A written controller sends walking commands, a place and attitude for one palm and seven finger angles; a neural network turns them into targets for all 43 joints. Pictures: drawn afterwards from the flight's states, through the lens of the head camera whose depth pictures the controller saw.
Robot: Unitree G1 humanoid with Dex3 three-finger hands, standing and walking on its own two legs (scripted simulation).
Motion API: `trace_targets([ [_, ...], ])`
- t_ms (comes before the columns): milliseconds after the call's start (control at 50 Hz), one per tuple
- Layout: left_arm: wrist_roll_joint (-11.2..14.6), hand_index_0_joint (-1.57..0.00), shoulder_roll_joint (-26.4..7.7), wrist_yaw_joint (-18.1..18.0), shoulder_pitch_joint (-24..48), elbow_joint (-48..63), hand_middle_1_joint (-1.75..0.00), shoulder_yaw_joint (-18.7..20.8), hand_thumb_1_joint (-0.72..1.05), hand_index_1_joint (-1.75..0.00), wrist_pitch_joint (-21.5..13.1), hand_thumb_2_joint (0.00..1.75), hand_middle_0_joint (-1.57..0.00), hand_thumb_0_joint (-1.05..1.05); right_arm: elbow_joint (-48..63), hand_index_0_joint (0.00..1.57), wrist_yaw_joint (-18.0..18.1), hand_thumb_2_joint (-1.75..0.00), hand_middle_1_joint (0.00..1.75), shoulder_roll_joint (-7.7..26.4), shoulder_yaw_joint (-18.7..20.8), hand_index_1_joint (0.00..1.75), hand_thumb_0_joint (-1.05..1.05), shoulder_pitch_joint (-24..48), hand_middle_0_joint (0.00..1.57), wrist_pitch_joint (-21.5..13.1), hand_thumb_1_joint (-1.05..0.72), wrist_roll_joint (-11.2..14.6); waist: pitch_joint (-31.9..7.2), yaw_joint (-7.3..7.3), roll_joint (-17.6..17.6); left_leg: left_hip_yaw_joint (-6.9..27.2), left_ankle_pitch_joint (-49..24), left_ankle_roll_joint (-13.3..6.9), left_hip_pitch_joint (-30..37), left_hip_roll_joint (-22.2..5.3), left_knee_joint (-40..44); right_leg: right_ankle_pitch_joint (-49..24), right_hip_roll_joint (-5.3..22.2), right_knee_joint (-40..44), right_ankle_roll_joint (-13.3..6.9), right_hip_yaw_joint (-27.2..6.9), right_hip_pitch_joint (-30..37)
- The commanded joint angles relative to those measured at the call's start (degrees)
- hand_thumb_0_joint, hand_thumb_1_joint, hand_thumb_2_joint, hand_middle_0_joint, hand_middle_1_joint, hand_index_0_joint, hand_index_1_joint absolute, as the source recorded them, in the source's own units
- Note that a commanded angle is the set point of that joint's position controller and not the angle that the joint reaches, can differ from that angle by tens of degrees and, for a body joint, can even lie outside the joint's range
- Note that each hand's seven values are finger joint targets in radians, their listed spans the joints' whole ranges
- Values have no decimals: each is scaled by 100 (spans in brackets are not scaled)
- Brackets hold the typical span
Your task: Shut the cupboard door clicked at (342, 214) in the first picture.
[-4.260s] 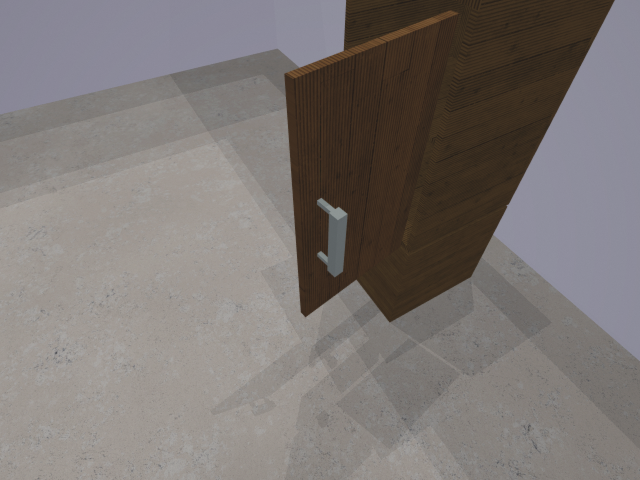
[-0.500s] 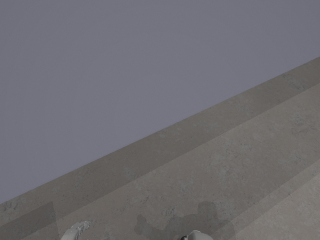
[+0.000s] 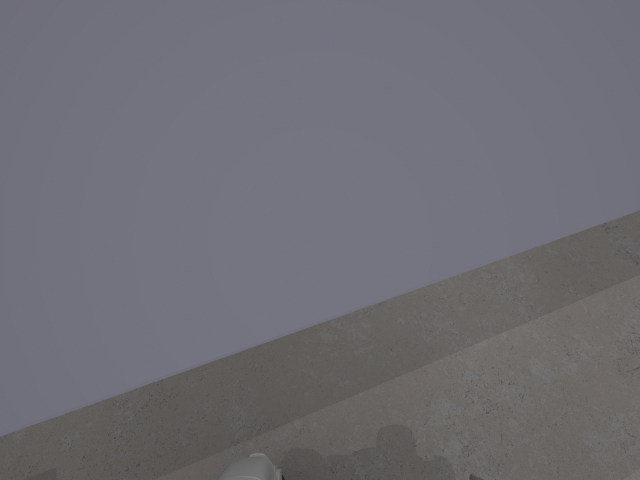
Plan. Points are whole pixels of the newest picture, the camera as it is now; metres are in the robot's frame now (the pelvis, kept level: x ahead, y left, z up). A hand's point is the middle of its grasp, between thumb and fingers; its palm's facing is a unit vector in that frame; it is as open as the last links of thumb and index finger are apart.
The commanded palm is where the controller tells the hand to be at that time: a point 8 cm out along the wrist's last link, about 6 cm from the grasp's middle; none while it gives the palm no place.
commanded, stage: turn to face it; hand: left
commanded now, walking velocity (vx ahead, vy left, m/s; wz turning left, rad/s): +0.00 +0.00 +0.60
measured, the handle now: out of the picture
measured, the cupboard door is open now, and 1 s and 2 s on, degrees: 100 100 100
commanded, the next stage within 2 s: none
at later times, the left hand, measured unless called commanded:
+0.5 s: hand (213, 473) +0.15 +0.15 -0.13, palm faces +0.30 -0.92 -0.27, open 7.4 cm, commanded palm none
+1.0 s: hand out of the picture +0.09 +0.16 -0.14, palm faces +0.59 -0.75 -0.29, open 7.4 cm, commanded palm none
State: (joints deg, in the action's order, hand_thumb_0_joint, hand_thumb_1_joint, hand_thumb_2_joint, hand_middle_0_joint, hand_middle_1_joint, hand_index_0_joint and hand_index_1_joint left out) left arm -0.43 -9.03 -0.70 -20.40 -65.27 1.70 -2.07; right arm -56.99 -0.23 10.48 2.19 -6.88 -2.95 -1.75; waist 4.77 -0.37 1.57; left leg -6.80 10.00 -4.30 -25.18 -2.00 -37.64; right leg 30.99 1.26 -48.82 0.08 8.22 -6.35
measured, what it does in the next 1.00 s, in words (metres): walks ahead, turning left: right foot, then left foot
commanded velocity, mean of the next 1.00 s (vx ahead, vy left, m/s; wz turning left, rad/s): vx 0.00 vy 0.00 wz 0.60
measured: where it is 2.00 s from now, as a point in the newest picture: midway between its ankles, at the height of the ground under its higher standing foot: outside the picture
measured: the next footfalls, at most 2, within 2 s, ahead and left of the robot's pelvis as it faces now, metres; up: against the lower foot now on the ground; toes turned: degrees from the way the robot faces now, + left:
right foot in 0.34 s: +0.14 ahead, -0.17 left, +0.00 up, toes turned +9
left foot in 0.72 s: +0.11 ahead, +0.06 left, +0.00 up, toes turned +35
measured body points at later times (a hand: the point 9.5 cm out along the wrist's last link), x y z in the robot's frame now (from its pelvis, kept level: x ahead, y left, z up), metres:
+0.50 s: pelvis +0.10 -0.07 +0.02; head +0.14 -0.08 +0.47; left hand +0.13 +0.20 -0.11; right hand +0.23 -0.31 -0.13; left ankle +0.04 +0.06 -0.63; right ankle +0.10 -0.18 -0.72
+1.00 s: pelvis +0.15 -0.07 +0.02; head +0.19 -0.04 +0.46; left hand +0.06 +0.20 -0.12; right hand +0.38 -0.22 -0.12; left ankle +0.08 +0.04 -0.72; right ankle +0.23 -0.20 -0.67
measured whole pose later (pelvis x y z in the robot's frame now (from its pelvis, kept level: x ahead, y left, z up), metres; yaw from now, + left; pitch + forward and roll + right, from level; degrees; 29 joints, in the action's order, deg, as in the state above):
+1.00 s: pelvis +0.15 -0.07 +0.02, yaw +36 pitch +1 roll +0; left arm -0.9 -15.3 -0.4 -8.5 -50.7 4.1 3.0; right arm -51.8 -0.6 13.0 2.8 -7.4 2.2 -1.6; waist 6.2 -0.7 0.4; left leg 1.8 15.4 0.7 -17.1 -0.5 -31.1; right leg 25.0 4.5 -52.7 5.0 0.6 -26.0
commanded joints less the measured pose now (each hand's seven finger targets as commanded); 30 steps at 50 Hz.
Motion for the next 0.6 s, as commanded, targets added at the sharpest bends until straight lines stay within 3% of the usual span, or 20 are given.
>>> trace_targets([
  [0,-39,-20,-554,-63,547,923,-30,163,90,-30,-66,90,-20,0,23,20,184,-90,30,1196,249,30,0,-1286,20,125,-90,53,-773,387,-1195,2936,-1905,-1018,1563,-2008,1848,-111,332,-2778,154,-957,-2535],
  [20,-53,-20,-541,-9,561,925,-30,191,90,-30,-9,90,-20,0,155,20,184,-90,30,979,188,30,0,-899,20,112,-90,49,-476,200,-926,2470,-1485,-769,984,-1719,1959,-379,455,-2400,215,-943,-2339],
  [60,-59,-20,-386,19,320,907,-30,213,90,-30,128,90,-20,0,293,20,175,-90,30,986,173,30,0,-573,20,104,-90,31,-731,-3,-715,1843,-1605,-581,729,-1373,1931,-601,374,-1635,284,-815,-1917],
  [120,-62,-20,-414,9,413,1085,-30,253,90,-30,234,90,-20,0,379,20,140,-90,30,1128,240,30,0,-542,20,179,-90,27,-859,11,-660,1911,-991,-554,625,-1212,1998,-745,246,-966,346,-682,-1782],
  [220,-70,-20,-512,-1,817,1483,-30,304,90,-30,262,90,-20,0,555,20,84,-90,30,1222,403,30,0,-431,20,346,-90,-5,-798,65,-977,2297,2,-463,367,-977,1874,-864,-9,340,359,-532,-1314],
  [240,-57,-20,-530,-9,788,1519,-30,320,90,-30,255,90,-20,0,610,20,81,-90,30,1246,431,30,0,-366,20,380,-90,-6,-786,24,-1081,2402,47,-436,241,-936,1785,-944,-70,687,350,-506,-1036],
  [280,-41,-20,-683,-32,510,1517,-30,368,90,-30,202,90,-20,0,716,20,64,-90,30,1203,460,30,0,-218,20,426,-90,34,-818,-162,-814,2326,164,-190,-176,-647,1375,-1576,-88,1891,310,-483,-140],
  [300,-80,-20,-991,-74,326,1532,-30,433,90,-30,154,90,-20,0,793,20,32,-90,30,997,441,30,0,-199,20,431,-90,76,-892,-279,-172,1975,658,101,-748,-247,774,-1424,530,2681,151,-1090,522],
  [320,-163,-20,-1546,-122,230,1592,-30,529,90,-30,113,90,-20,0,920,20,-1,-90,30,633,388,30,0,-199,20,428,-90,113,-899,-357,1346,877,1792,583,-1513,506,-612,-1565,2077,3347,-393,-2623,842],
  [340,-142,-20,-1705,-119,403,1676,-30,484,90,-30,148,90,-20,0,1009,20,-32,-90,30,718,415,30,0,-53,20,427,-90,62,-718,-350,1293,717,2520,621,-1308,414,-2080,-2236,2856,3437,-895,-2824,79],
  [360,-121,-20,-1456,-147,672,1728,-30,442,90,-30,111,90,-20,0,908,20,-25,-90,30,743,432,30,0,-91,20,511,-90,54,-626,-158,1245,925,2256,643,-1233,182,-2915,-2453,2606,3325,-936,-2652,-319],
  [400,-82,-20,-1088,-138,1126,1810,-30,303,90,-30,110,90,-20,0,741,20,-83,-90,30,660,386,30,0,-232,20,578,-90,44,-359,123,971,779,1542,759,-1224,-52,-3392,-3501,1927,2980,-702,-1342,-391],
  [420,-84,-20,-1032,-137,1113,1815,-30,285,90,-30,107,90,-20,0,727,20,-110,-90,30,577,361,30,0,-281,20,594,-90,70,-399,147,1060,680,1404,782,-1153,-55,-3237,-4033,1775,2876,-605,-950,-298],
  [480,-87,-20,-1125,-130,664,1695,-30,296,90,-30,57,90,-20,0,777,20,-130,-90,30,538,273,30,0,-7,20,593,-90,81,-567,-34,901,366,1439,853,-970,-4,-2221,-5581,1717,2525,-502,-437,478],
  [580,-106,-20,-1425,-123,336,1585,-30,372,90,-30,74,90,-20,0,928,20,-157,-90,30,549,164,30,0,387,20,540,-90,104,-749,-216,1047,-41,1444,755,-449,128,-729,-6437,1866,2114,-534,-174,1013],
])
